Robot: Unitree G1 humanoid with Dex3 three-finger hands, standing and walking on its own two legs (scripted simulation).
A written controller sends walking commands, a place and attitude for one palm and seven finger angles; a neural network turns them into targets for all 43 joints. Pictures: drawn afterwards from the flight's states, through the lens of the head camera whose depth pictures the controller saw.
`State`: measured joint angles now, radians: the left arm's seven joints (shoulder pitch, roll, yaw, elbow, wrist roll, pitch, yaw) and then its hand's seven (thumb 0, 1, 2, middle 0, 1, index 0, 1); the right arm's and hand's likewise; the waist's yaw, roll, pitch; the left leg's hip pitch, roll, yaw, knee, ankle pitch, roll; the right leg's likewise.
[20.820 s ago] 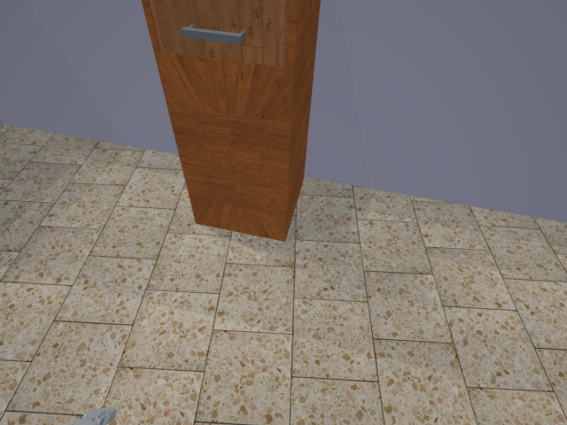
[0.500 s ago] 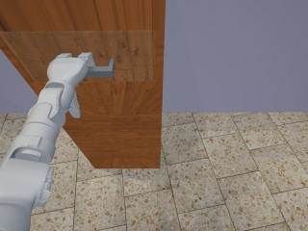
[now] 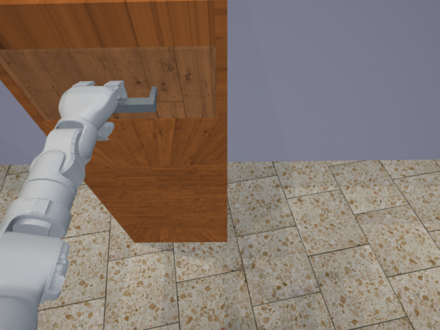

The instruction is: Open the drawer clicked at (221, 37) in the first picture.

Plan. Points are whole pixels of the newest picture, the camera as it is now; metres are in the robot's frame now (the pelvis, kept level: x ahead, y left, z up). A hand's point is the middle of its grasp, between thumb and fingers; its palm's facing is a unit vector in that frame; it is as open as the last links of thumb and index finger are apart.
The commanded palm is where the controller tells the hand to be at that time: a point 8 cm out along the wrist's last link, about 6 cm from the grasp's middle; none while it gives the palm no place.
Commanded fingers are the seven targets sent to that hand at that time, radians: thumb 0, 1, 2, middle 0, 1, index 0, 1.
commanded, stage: close the thumb around the handle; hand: left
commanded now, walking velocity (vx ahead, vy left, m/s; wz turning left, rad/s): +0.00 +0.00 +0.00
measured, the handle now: (114, 98) +0.51 +0.21 +0.13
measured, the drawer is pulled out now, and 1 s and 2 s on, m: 0.00 0.08 0.20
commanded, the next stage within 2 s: pull the drawer open in 0.18 s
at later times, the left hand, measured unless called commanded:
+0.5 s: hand (102, 128) +0.46 +0.23 +0.10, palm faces -0.02 -0.03 -1.00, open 5.3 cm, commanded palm +0.42 +0.24 +0.16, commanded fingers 0.00 0.90 0.90 -0.40 -1.35 -0.40 -1.35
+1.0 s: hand (92, 158) +0.39 +0.23 +0.10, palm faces +0.00 -0.04 -1.00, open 5.3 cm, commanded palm +0.35 +0.24 +0.16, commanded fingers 0.00 0.90 0.90 -0.40 -1.35 -0.40 -1.35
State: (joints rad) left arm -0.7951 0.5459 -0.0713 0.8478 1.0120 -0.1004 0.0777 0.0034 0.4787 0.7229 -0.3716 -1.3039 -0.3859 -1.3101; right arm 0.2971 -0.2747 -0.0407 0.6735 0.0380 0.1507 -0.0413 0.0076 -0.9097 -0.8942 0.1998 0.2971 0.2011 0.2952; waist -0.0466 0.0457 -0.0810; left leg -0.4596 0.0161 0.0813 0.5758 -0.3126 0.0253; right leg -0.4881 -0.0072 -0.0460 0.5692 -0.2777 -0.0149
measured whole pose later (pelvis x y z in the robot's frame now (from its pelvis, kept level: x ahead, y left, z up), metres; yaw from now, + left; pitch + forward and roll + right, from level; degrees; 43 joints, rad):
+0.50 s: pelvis +0.01 +0.00 +0.00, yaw -1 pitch +11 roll +0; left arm -0.68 0.54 -0.03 0.72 0.99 -0.09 0.06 0.01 0.78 0.83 -0.36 -1.35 -0.40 -1.35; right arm 0.28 -0.27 -0.04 0.66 0.04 0.17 -0.03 0.01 -0.91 -0.89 0.20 0.30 0.20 0.30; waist -0.04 0.06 -0.09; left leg -0.42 0.02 0.10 0.55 -0.32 0.03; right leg -0.46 0.00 -0.03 0.55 -0.28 -0.01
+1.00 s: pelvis +0.01 +0.00 +0.01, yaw +0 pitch +7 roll +0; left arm -0.39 0.50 -0.09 0.35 0.94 0.00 0.02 0.01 0.78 0.83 -0.34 -1.35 -0.41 -1.35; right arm 0.15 -0.26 -0.01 0.62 0.05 0.15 -0.03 0.01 -0.91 -0.89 0.20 0.30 0.20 0.30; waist 0.03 0.06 -0.07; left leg -0.31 0.01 0.08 0.50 -0.30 0.02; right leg -0.35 -0.01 -0.04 0.52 -0.28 -0.01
